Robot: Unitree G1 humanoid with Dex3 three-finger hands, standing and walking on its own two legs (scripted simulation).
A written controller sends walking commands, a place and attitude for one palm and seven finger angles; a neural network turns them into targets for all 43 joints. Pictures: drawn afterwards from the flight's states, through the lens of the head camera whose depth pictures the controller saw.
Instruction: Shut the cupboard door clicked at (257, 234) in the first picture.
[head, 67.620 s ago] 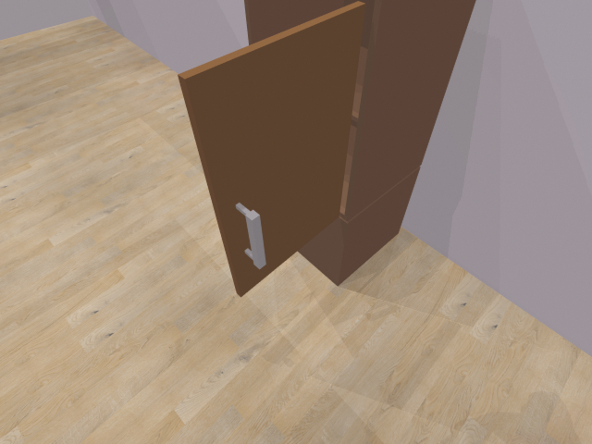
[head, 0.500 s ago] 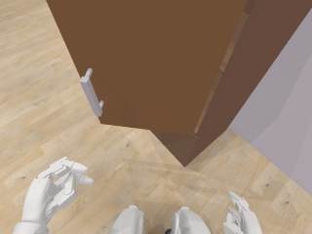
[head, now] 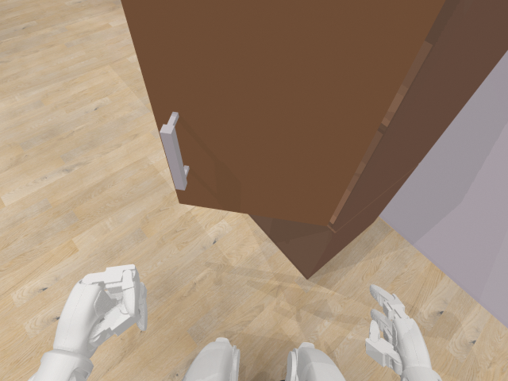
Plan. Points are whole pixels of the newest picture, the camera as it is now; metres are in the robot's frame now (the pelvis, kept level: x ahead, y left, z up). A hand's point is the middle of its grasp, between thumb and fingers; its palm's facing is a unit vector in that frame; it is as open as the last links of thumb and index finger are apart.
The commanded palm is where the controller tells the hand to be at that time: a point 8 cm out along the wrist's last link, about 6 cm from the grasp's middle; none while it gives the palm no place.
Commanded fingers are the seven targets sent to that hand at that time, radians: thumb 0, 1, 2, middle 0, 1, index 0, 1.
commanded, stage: raise the hand and make a fist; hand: left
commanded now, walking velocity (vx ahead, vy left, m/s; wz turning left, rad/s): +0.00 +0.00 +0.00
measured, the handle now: (178, 153) +0.51 +0.20 +0.00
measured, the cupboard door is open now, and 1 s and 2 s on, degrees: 42 42 42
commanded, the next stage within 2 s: bring the fist close to the handle in 0.54 s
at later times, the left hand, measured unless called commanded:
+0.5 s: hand (125, 293) +0.23 +0.20 +0.05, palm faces -0.03 -1.00 -0.02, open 3.1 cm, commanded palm +0.20 +0.24 +0.04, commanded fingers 0.00 0.90 0.90 -1.30 -1.50 -1.30 -1.50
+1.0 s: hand (164, 262) +0.28 +0.16 +0.02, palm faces -0.12 -0.99 -0.03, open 3.1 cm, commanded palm +0.27 +0.23 +0.03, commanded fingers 0.00 0.90 0.90 -1.30 -1.50 -1.30 -1.50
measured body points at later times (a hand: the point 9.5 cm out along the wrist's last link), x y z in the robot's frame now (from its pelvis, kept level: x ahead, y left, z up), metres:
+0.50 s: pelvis +0.00 +0.01 +0.00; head +0.09 +0.03 +0.44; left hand +0.22 +0.25 +0.05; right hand +0.19 -0.23 -0.07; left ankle +0.02 +0.06 -0.63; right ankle +0.04 -0.10 -0.63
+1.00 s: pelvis +0.00 -0.02 -0.01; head +0.10 -0.01 +0.43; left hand +0.28 +0.22 +0.02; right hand +0.18 -0.26 -0.10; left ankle +0.02 +0.06 -0.63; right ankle +0.04 -0.10 -0.63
